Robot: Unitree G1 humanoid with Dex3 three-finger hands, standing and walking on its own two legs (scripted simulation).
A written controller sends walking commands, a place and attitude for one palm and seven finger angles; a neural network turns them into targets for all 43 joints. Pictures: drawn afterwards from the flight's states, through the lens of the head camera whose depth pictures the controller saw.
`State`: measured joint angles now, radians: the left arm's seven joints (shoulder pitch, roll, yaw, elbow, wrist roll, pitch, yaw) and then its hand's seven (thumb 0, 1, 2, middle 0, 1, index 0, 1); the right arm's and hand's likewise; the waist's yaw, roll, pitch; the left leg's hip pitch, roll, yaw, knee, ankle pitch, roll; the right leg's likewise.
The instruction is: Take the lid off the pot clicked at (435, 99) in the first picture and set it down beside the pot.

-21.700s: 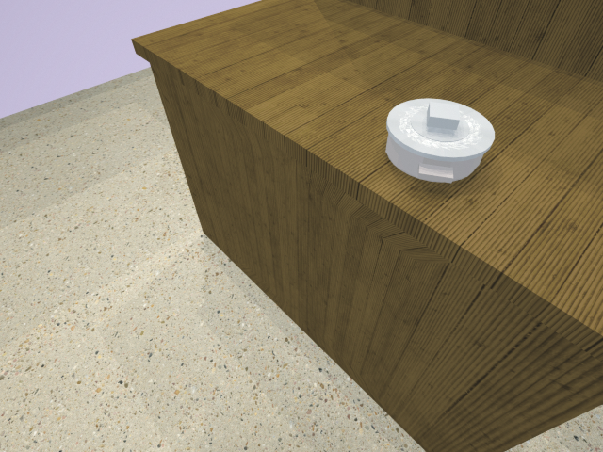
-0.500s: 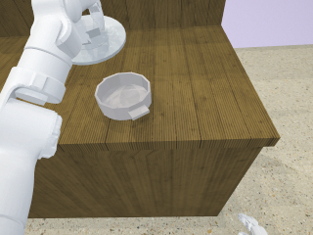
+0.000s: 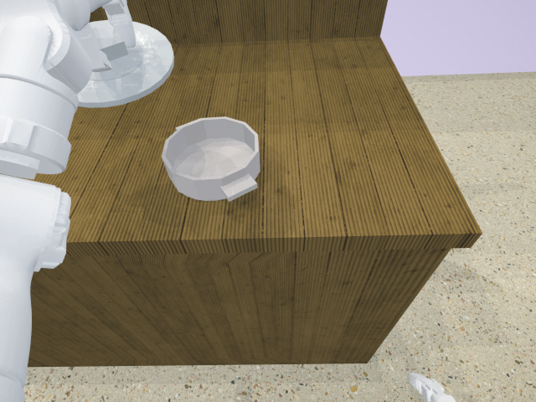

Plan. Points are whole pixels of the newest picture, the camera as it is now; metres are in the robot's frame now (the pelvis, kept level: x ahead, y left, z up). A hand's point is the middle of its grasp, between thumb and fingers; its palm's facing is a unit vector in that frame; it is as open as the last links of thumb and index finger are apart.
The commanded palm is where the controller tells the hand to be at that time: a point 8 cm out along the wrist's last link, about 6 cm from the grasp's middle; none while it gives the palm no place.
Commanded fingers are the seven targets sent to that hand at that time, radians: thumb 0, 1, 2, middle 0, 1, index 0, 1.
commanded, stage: move the lid sideways beside the pot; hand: left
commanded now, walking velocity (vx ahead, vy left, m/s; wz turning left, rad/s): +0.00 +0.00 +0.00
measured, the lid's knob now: (101, 44) +0.50 +0.21 +0.30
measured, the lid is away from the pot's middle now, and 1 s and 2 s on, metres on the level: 0.12 0.24 0.23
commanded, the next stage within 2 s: lower the lid onto the table in 1.12 s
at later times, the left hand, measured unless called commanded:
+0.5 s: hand (46, 48) +0.46 +0.25 +0.31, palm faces -0.13 -0.05 -0.99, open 7.7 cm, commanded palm +0.44 +0.26 +0.38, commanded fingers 0.00 0.51 1.14 -0.82 -0.95 -0.89 -0.97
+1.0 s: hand out of the picture +0.45 +0.31 +0.31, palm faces -0.15 -0.05 -0.99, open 7.6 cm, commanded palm +0.44 +0.32 +0.38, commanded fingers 0.00 0.51 1.14 -0.82 -0.95 -0.89 -0.97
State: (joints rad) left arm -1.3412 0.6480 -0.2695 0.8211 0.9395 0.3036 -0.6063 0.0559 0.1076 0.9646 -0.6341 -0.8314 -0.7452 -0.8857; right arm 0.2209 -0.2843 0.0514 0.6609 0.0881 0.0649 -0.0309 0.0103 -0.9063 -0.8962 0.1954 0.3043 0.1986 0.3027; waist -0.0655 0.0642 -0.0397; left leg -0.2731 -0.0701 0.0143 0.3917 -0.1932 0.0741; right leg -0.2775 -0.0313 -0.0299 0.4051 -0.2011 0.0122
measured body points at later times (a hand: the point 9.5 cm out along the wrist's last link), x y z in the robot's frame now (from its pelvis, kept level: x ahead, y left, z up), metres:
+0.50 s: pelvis +0.00 +0.00 +0.00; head +0.03 -0.02 +0.45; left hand +0.46 +0.25 +0.36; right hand +0.11 -0.26 -0.12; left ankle +0.00 +0.07 -0.74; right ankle +0.00 -0.13 -0.74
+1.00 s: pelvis +0.00 +0.01 +0.00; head +0.04 -0.01 +0.45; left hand +0.46 +0.31 +0.36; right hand +0.09 -0.26 -0.13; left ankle +0.00 +0.07 -0.74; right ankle +0.00 -0.13 -0.74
